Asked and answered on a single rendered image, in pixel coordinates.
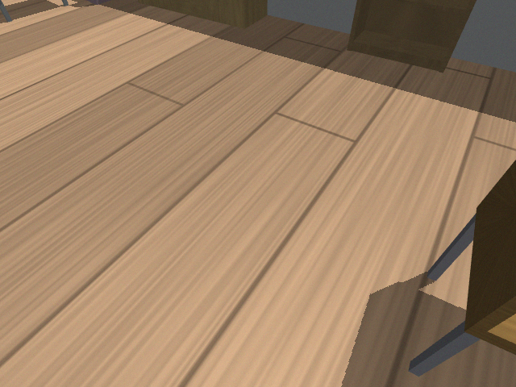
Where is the chair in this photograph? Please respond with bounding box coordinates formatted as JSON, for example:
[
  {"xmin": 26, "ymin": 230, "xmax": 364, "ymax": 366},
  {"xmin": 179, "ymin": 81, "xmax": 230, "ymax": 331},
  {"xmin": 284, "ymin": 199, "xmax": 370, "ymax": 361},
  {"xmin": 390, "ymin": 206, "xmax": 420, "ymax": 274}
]
[{"xmin": 409, "ymin": 160, "xmax": 516, "ymax": 377}]

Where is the bookshelf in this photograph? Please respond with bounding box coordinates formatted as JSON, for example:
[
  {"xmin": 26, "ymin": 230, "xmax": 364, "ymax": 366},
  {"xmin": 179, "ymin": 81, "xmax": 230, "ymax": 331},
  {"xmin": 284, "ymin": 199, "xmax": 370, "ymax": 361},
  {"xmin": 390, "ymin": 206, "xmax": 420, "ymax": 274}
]
[{"xmin": 347, "ymin": 0, "xmax": 476, "ymax": 73}]

